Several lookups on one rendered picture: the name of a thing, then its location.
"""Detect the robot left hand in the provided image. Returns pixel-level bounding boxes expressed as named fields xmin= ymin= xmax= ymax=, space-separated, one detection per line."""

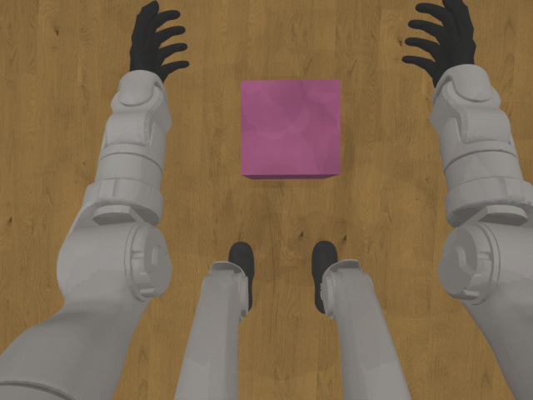
xmin=130 ymin=0 xmax=189 ymax=83

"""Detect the left robot upper arm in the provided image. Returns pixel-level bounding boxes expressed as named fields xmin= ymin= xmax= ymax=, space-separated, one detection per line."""
xmin=0 ymin=222 xmax=172 ymax=400

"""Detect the robot right forearm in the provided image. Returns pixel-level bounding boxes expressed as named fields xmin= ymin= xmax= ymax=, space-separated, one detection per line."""
xmin=430 ymin=64 xmax=533 ymax=228

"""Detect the robot left forearm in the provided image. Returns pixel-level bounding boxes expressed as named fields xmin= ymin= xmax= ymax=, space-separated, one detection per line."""
xmin=57 ymin=70 xmax=172 ymax=291

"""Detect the left robot foot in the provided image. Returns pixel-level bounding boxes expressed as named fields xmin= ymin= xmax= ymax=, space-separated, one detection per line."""
xmin=228 ymin=242 xmax=254 ymax=312

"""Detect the robot right hand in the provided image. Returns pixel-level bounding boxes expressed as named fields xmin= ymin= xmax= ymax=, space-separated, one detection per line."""
xmin=402 ymin=0 xmax=476 ymax=88

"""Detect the carton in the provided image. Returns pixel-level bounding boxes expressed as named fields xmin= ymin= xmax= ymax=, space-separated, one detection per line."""
xmin=241 ymin=79 xmax=341 ymax=179

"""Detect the right robot thigh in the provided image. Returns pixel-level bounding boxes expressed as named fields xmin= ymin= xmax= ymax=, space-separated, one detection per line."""
xmin=323 ymin=268 xmax=411 ymax=400

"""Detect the right robot upper arm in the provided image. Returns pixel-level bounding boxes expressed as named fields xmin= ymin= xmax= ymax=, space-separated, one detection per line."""
xmin=437 ymin=221 xmax=533 ymax=400

